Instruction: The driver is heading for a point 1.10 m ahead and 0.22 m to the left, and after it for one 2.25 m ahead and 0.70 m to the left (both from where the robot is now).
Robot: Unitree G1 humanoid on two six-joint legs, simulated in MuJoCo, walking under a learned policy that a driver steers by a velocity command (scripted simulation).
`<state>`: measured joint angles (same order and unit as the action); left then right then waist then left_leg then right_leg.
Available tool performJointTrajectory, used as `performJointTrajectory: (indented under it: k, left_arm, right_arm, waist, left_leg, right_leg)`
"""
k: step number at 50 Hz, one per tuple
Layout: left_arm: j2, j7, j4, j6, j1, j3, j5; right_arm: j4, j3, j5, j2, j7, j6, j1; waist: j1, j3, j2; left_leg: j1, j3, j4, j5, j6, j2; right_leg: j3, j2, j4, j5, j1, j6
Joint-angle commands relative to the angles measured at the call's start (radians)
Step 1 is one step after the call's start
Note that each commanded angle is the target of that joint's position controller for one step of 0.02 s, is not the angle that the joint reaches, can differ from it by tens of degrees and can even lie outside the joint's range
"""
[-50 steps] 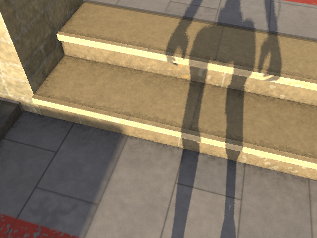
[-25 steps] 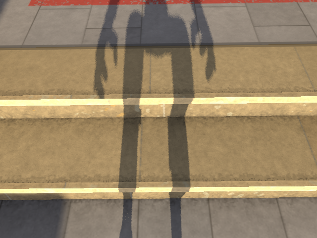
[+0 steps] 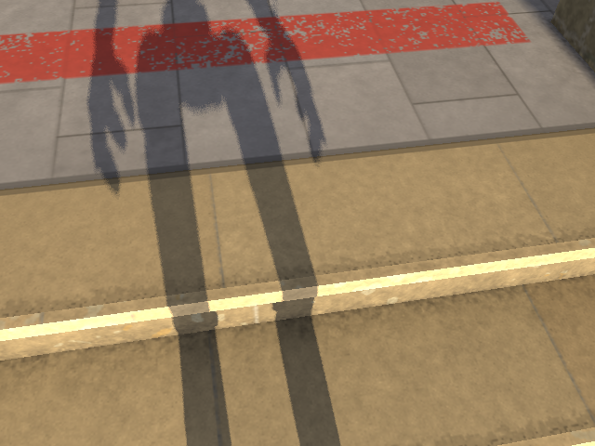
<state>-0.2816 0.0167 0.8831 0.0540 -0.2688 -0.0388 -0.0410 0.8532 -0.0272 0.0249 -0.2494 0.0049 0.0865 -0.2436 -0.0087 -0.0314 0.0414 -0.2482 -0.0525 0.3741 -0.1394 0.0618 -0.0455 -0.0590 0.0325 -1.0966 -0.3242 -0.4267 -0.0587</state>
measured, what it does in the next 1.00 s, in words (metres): climbs, turning left: right foot, then left foot 0.16 m higher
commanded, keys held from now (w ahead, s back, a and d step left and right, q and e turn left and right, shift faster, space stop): w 0.14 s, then w+q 0.26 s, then s+q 0.40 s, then w+q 0.10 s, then w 0.06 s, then w+e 0.04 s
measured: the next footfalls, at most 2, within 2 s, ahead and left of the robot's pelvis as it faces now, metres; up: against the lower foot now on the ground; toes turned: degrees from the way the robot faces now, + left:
right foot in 0.28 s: +0.21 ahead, -0.11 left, +0.00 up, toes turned +0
left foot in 0.74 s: +0.42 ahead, +0.16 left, +0.16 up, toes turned +23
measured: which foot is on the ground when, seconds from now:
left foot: down 0.00-0.28, up 0.30-0.72, down 0.74-1.00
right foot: up 0.00-0.26, down 0.28-0.76, up 0.78-1.00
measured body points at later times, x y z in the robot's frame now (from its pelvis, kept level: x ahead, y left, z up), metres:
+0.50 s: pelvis +0.18 -0.02 +0.00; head +0.20 -0.03 +0.45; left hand +0.14 +0.23 -0.14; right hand +0.33 -0.23 -0.13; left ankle +0.16 +0.09 -0.46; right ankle +0.17 -0.11 -0.74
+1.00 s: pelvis +0.31 +0.07 +0.11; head +0.32 +0.10 +0.56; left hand +0.40 +0.35 +0.03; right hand +0.55 -0.10 +0.02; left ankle +0.38 +0.14 -0.59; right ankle +0.40 -0.09 -0.45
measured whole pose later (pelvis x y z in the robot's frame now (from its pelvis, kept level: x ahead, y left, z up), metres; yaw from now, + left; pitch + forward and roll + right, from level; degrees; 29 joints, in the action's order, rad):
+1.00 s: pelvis +0.31 +0.07 +0.11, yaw +24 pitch +1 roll -2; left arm -0.15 -0.05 0.56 -0.03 -0.12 0.00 -0.05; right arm 0.70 -0.03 0.03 -0.22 -0.03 -0.03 -0.19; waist -0.03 -0.01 0.00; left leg -0.56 -0.01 0.79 -0.25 0.13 -0.11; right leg -0.08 -0.05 -1.55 -0.19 -0.81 0.03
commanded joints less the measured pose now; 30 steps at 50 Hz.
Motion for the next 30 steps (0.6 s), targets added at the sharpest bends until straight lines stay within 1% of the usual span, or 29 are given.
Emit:
performJointTrajectory:
  k: [1,3,4,5,6,7,8,9,10,11,12,13,14,15,16,17,18,19,20,21,22,23,24,25,26,27,28,29,30]
  left_arm:
    - [-0.041,0.011,-0.030,-0.005,-0.064,-0.001,-0.012]
    - [-0.029,0.016,-0.059,-0.003,0.025,0.010,-0.010]
    - [-0.013,0.015,-0.066,-0.004,0.064,0.020,-0.007]
    - [0.000,0.014,-0.076,-0.003,0.104,0.028,-0.002]
    - [0.006,0.011,-0.084,-0.002,0.139,0.034,0.003]
    - [0.018,0.004,-0.082,-0.006,0.143,0.040,0.012]
    - [0.019,-0.004,-0.077,-0.005,0.127,0.044,0.016]
    - [0.010,-0.010,-0.079,-0.002,0.129,0.042,0.018]
    - [0.011,-0.018,-0.082,0.003,0.124,0.044,0.015]
    - [0.001,-0.027,-0.072,0.008,0.071,0.038,0.010]
    - [0.001,-0.035,-0.043,0.017,-0.023,0.032,0.006]
    - [-0.020,-0.044,-0.011,0.027,-0.117,0.019,0.004]
    - [-0.104,-0.055,-0.001,0.038,-0.205,-0.003,-0.022]
    - [-0.181,-0.047,-0.006,0.040,-0.227,-0.013,-0.020]
    - [-0.218,-0.047,0.009,0.017,-0.227,-0.041,0.006]
    - [-0.106,-0.036,-0.015,0.012,-0.136,-0.020,0.017]
    - [-0.051,-0.030,-0.017,0.012,-0.066,-0.002,0.023]
    - [-0.012,-0.028,-0.002,0.015,-0.056,0.010,0.021]
    - [0.011,-0.032,0.021,0.026,-0.085,0.017,0.016]
    - [0.030,-0.032,0.051,0.035,-0.130,0.020,0.011]
    - [0.023,-0.031,0.078,0.043,-0.178,0.017,0.007]
    - [0.011,-0.025,0.094,0.049,-0.195,0.015,0.003]
    - [0.002,-0.025,0.105,0.052,-0.200,0.014,0.003]
    - [-0.006,-0.026,0.110,0.054,-0.191,0.015,0.002]
    - [-0.005,-0.026,0.116,0.054,-0.195,0.019,0.001]
    - [-0.018,-0.031,0.115,0.053,-0.186,0.020,0.005]
    - [-0.026,-0.038,0.114,0.050,-0.180,0.021,0.011]
    - [-0.016,-0.048,0.127,0.039,-0.180,0.027,0.018]
    - [-0.020,-0.059,0.129,0.022,-0.185,0.026,0.021]
  right_arm:
    - [-0.010,-0.023,-0.012,-0.108,0.005,0.032,-0.057]
    - [0.006,-0.024,-0.011,-0.112,0.005,0.030,-0.071]
    - [0.004,-0.024,-0.008,-0.112,0.006,0.026,-0.063]
    - [0.008,-0.026,-0.010,-0.115,0.006,0.024,-0.070]
    - [0.014,-0.028,-0.010,-0.123,0.006,0.022,-0.088]
    - [0.024,-0.029,-0.005,-0.120,0.008,0.020,-0.112]
    - [0.038,-0.028,-0.005,-0.108,0.008,0.017,-0.144]
    - [0.043,-0.029,-0.006,-0.113,0.007,0.015,-0.150]
    - [0.046,-0.029,-0.009,-0.111,0.005,0.010,-0.145]
    - [0.041,-0.032,-0.011,-0.127,0.000,0.007,-0.123]
    - [0.033,-0.035,-0.023,-0.135,-0.004,0.003,-0.094]
    - [0.028,-0.035,-0.041,-0.128,-0.003,0.004,-0.079]
    - [-0.008,-0.020,-0.053,-0.072,-0.003,0.010,-0.041]
    - [-0.020,0.006,-0.021,0.055,-0.007,0.004,-0.088]
    - [0.001,-0.012,-0.021,-0.002,-0.016,-0.024,-0.196]
    - [0.009,-0.022,0.008,-0.045,-0.013,-0.040,-0.135]
    - [-0.013,-0.029,0.015,-0.035,-0.005,-0.047,-0.068]
    - [-0.028,-0.027,0.017,-0.013,0.003,-0.054,-0.051]
    - [-0.052,-0.022,0.015,0.019,0.010,-0.063,-0.018]
    - [-0.075,-0.012,0.007,0.065,0.000,-0.071,0.015]
    - [-0.115,0.000,-0.005,0.102,-0.023,-0.082,0.074]
    - [-0.162,0.009,-0.009,0.115,-0.040,-0.089,0.114]
    - [-0.204,0.014,-0.011,0.114,-0.052,-0.094,0.154]
    - [-0.244,0.018,-0.011,0.108,-0.058,-0.100,0.193]
    - [-0.270,0.021,-0.007,0.114,-0.067,-0.107,0.223]
    - [-0.300,0.023,-0.002,0.109,-0.071,-0.114,0.242]
    - [-0.330,0.025,0.004,0.104,-0.072,-0.120,0.270]
    - [-0.371,0.033,0.009,0.118,-0.068,-0.126,0.296]
    - [-0.408,0.043,0.015,0.122,-0.060,-0.130,0.319]
  waist:
    - [-0.022,0.063,-0.124]
    - [-0.008,0.038,-0.130]
    - [-0.003,0.036,-0.134]
    - [0.010,0.032,-0.138]
    - [0.023,0.030,-0.148]
    - [0.029,0.043,-0.181]
    - [0.032,0.060,-0.183]
    - [0.028,0.049,-0.173]
    - [0.018,0.053,-0.161]
    - [-0.014,0.068,-0.152]
    - [-0.064,0.097,-0.122]
    - [-0.109,0.134,-0.074]
    - [-0.142,0.165,0.028]
    - [-0.073,0.146,0.162]
    - [-0.055,0.205,0.166]
    - [-0.038,0.077,0.041]
    - [-0.024,-0.029,0.069]
    - [0.001,-0.065,0.065]
    - [0.007,-0.082,0.048]
    - [0.002,-0.071,0.020]
    - [-0.005,-0.059,0.021]
    - [0.012,-0.058,-0.002]
    - [0.023,-0.061,-0.010]
    - [0.031,-0.073,-0.007]
    - [0.027,-0.071,0.030]
    - [0.041,-0.070,0.019]
    - [0.044,-0.076,0.014]
    - [0.068,-0.085,0.010]
    - [0.073,-0.062,0.013]
  left_leg:
    - [0.094,0.204,-0.182,0.335,0.146,0.259]
    - [0.078,0.158,-0.204,0.318,0.141,0.242]
    - [0.066,0.132,-0.196,0.338,0.132,0.226]
    - [0.049,0.112,-0.197,0.348,0.125,0.215]
    - [0.049,0.105,-0.193,0.359,0.120,0.213]
    - [0.060,0.105,-0.171,0.391,0.123,0.219]
    - [0.049,0.115,-0.152,0.413,0.132,0.227]
    - [0.050,0.132,-0.132,0.429,0.135,0.231]
    - [0.060,0.155,-0.093,0.504,0.140,0.243]
    - [0.082,0.173,-0.023,0.582,0.143,0.246]
    - [0.078,0.160,0.094,0.678,0.133,0.219]
    - [0.031,0.134,0.255,0.643,0.106,0.170]
    - [-0.146,0.111,0.502,0.308,0.053,0.093]
    - [-0.357,0.072,0.772,-0.365,0.019,-0.024]
    - [-0.431,0.087,0.966,-0.407,0.027,-0.007]
    - [-0.519,0.097,1.074,-0.333,0.026,0.057]
    - [-0.614,0.066,1.210,-0.279,0.024,0.058]
    - [-0.671,0.070,1.303,-0.235,0.019,0.073]
    - [-0.727,0.077,1.393,-0.210,0.018,0.080]
    - [-0.788,0.056,1.573,-0.230,0.021,0.057]
    - [-0.885,0.046,1.759,-0.296,0.030,0.035]
    - [-0.958,0.081,1.808,-0.335,0.033,0.036]
    - [-0.999,0.098,1.794,-0.360,0.032,0.038]
    - [-1.005,0.091,1.750,-0.364,0.024,0.036]
    - [-1.056,0.072,1.813,-0.387,0.021,0.024]
    - [-1.065,0.070,1.774,-0.394,0.012,0.030]
    - [-1.061,0.050,1.706,-0.401,0.000,0.037]
    - [-1.045,0.046,1.621,-0.390,-0.006,0.063]
    - [-1.008,-0.014,1.461,-0.380,-0.027,0.076]
  right_leg:
    - [0.008,-0.053,0.030,0.046,-0.079,0.024]
    - [0.046,-0.081,0.152,0.092,-0.097,0.042]
    - [0.074,-0.083,0.221,0.108,-0.076,0.051]
    - [0.091,-0.083,0.296,0.132,-0.044,0.054]
    - [0.104,-0.077,0.357,0.151,-0.020,0.055]
    - [0.136,-0.059,0.357,0.129,0.009,0.053]
    - [0.142,-0.048,0.365,0.147,0.056,0.047]
    - [0.138,-0.041,0.392,0.142,0.068,0.043]
    - [0.144,-0.024,0.410,0.119,0.091,0.035]
    - [0.144,-0.012,0.453,0.078,0.127,0.021]
    - [0.153,0.010,0.566,0.130,0.226,0.008]
    - [0.131,-0.010,0.680,0.203,0.369,-0.001]
    - [-0.089,-0.202,0.797,0.223,0.524,-0.029]
    - [-0.311,-0.435,0.781,0.642,0.604,-0.039]
    - [-0.414,-0.504,0.817,0.255,0.542,-0.183]
    - [-0.387,-0.435,0.893,-0.184,0.431,-0.182]
    - [-0.331,-0.379,0.938,-0.323,0.351,-0.155]
    - [-0.254,-0.337,0.950,-0.295,0.304,-0.126]
    - [-0.196,-0.333,0.946,-0.235,0.276,-0.115]
    - [-0.145,-0.342,0.926,-0.088,0.267,-0.122]
    - [-0.107,-0.368,0.898,0.118,0.297,-0.137]
    - [-0.061,-0.380,0.879,0.245,0.309,-0.131]
    - [-0.017,-0.382,0.886,0.273,0.308,-0.115]
    - [0.034,-0.366,0.905,0.271,0.279,-0.097]
    - [0.046,-0.366,0.909,0.308,0.295,-0.098]
    - [0.079,-0.363,0.922,0.308,0.297,-0.088]
    - [0.116,-0.347,0.933,0.334,0.290,-0.083]
    - [0.147,-0.320,0.922,0.431,0.274,-0.068]
    - [0.190,-0.268,0.927,0.504,0.289,-0.065]
Velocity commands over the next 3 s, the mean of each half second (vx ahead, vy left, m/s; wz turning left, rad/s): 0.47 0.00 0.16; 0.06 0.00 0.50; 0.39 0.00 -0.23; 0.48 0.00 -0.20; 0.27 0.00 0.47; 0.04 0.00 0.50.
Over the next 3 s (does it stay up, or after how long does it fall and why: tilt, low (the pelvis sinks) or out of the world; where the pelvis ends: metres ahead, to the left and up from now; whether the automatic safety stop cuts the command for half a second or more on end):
stays up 1.20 0.06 0.31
